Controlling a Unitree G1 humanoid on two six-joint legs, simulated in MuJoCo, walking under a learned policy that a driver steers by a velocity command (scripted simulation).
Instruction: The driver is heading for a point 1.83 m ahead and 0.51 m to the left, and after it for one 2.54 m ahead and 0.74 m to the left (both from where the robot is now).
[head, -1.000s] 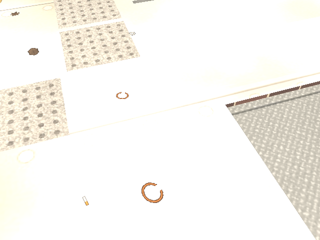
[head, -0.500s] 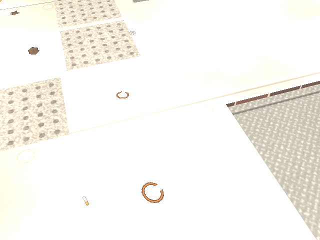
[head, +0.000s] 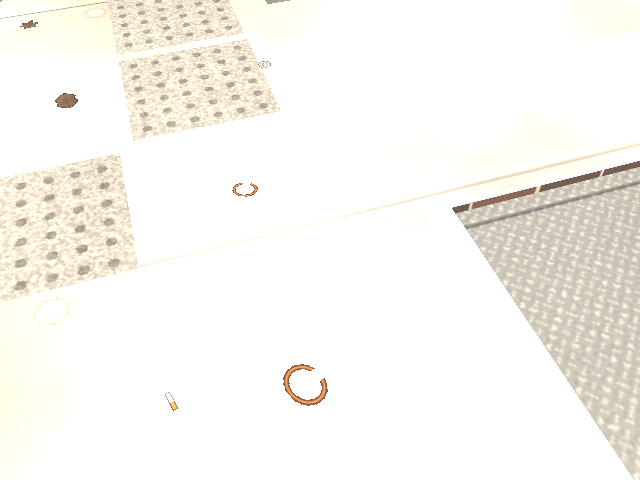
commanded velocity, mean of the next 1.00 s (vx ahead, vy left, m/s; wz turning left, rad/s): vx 0.31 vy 0.00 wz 0.00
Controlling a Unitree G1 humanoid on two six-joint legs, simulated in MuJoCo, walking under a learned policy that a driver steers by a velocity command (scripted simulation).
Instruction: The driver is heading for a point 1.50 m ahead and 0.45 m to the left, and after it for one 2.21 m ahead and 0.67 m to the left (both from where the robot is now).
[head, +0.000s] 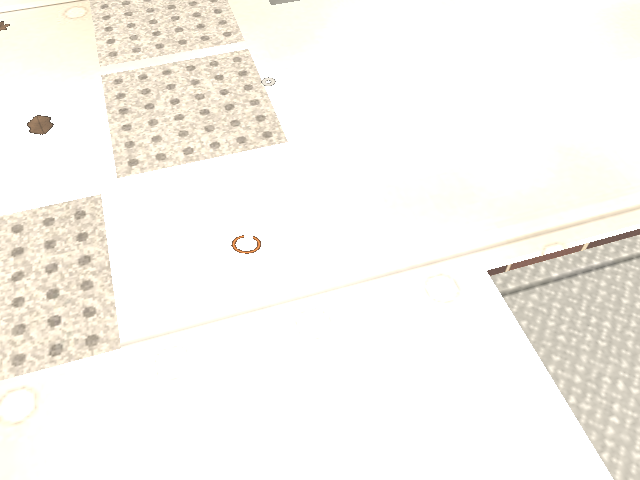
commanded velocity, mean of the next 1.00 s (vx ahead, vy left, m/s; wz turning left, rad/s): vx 0.21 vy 0.00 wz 0.40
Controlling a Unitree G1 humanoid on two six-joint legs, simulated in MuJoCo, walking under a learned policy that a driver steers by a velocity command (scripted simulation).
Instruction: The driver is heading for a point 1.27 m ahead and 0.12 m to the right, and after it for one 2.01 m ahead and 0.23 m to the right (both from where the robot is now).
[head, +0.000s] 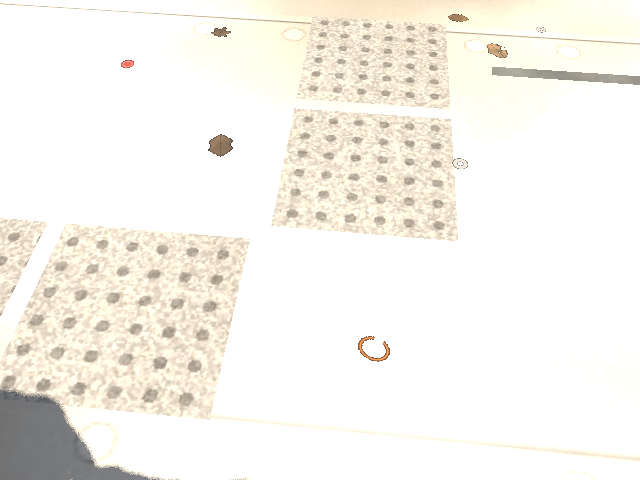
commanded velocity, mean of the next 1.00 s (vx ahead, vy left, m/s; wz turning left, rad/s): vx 0.14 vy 0.00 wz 0.20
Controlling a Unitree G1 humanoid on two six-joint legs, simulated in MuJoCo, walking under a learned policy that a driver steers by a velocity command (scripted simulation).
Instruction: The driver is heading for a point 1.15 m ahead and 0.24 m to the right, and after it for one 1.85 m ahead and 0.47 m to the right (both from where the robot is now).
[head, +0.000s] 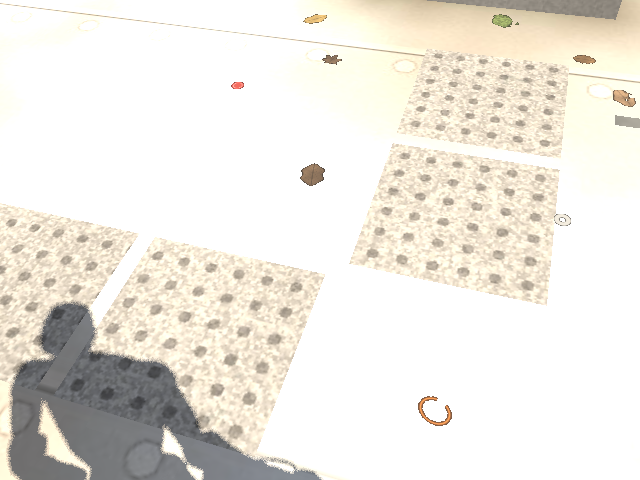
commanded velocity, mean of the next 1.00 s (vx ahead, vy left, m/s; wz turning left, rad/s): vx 0.31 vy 0.00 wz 0.00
